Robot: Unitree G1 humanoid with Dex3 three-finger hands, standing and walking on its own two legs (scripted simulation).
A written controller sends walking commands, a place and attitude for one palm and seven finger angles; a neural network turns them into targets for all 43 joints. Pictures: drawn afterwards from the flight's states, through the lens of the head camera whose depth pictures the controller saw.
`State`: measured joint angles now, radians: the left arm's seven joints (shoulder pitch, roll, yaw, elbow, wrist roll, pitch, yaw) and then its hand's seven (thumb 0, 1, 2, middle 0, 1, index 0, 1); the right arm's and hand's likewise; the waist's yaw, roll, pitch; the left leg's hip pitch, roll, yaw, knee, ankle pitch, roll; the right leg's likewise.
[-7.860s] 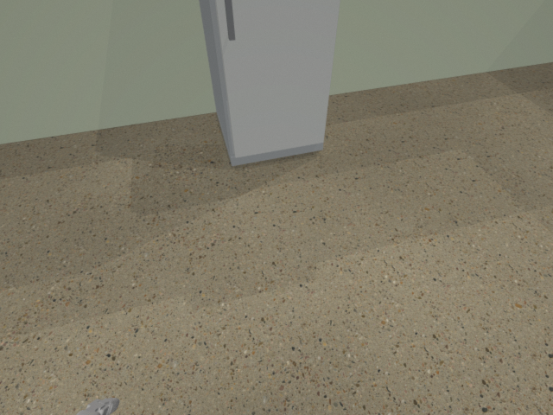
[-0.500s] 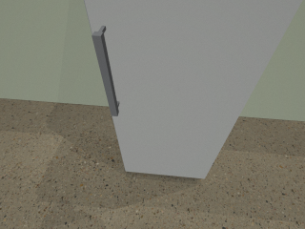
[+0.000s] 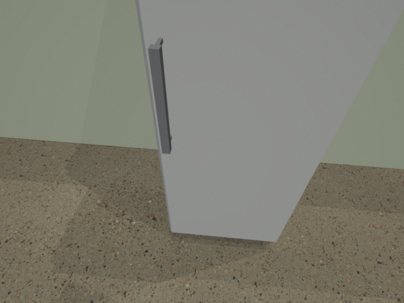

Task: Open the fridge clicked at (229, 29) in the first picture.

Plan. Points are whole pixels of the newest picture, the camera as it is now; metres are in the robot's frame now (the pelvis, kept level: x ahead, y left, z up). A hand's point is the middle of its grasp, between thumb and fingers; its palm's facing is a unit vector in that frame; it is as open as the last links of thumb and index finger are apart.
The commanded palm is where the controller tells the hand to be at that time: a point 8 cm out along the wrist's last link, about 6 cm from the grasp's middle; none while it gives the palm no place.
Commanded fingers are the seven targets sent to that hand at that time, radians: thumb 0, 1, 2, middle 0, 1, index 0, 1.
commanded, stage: look again from close up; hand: left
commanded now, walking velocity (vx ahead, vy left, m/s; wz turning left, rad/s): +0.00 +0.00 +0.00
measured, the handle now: (163, 103) +0.55 +0.13 +0.12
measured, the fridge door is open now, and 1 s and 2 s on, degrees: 0 0 0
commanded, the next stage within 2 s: none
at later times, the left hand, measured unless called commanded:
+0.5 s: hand out of the picture -0.08 +0.23 -0.17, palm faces +0.02 -0.97 -0.25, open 7.4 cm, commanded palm none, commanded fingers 0.00 0.90 0.90 -0.20 -0.30 -0.20 -0.30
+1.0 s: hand out of the picture -0.11 +0.17 -0.18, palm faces +0.06 -0.99 -0.14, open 7.4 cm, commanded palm none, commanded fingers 0.00 0.90 0.90 -0.20 -0.30 -0.20 -0.30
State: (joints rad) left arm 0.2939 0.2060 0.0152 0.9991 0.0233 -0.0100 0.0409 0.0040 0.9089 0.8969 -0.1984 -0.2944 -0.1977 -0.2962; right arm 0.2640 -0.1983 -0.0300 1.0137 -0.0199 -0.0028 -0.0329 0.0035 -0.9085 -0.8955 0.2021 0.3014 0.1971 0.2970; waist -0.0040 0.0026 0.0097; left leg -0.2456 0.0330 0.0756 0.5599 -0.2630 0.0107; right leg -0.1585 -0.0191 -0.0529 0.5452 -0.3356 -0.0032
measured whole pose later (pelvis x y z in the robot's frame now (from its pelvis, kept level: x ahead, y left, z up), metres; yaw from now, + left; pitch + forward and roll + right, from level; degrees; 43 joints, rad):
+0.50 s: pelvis -0.05 +0.03 +0.00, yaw +0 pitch -3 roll -1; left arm 0.39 0.23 0.00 1.03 0.03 0.01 0.02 0.00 0.91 0.90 -0.20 -0.29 -0.20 -0.30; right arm 0.28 -0.22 -0.02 1.03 -0.02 0.03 -0.01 0.00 -0.90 -0.90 0.20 0.30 0.20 0.30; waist 0.01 0.01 0.01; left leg -0.28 -0.01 0.09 0.46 -0.13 0.05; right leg -0.21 -0.05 -0.04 0.48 -0.22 0.03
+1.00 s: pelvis -0.07 +0.02 +0.00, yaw +0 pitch -3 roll -1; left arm 0.43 0.10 0.00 1.07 0.03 0.00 0.04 0.00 0.91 0.90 -0.20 -0.29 -0.20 -0.30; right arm 0.35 -0.11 -0.02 1.09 -0.01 0.03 -0.02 0.00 -0.91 -0.90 0.20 0.30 0.20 0.30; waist 0.00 0.00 -0.01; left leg -0.34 0.01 0.07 0.50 -0.16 0.04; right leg -0.26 -0.03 -0.03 0.49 -0.20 0.02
